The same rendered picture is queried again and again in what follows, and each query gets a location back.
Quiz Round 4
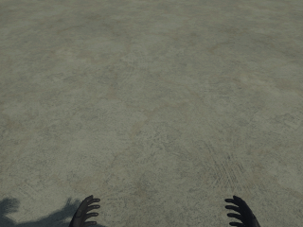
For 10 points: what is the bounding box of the left robot hand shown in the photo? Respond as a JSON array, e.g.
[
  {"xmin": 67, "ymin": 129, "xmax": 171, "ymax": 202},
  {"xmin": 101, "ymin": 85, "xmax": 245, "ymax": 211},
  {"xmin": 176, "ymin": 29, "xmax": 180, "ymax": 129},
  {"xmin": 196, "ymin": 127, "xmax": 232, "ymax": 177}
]
[{"xmin": 68, "ymin": 195, "xmax": 100, "ymax": 227}]

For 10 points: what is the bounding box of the right robot hand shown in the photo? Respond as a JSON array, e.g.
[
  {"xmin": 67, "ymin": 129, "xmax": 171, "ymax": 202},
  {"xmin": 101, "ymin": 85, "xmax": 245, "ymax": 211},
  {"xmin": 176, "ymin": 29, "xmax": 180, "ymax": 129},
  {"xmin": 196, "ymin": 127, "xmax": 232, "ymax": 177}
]
[{"xmin": 224, "ymin": 195, "xmax": 260, "ymax": 227}]

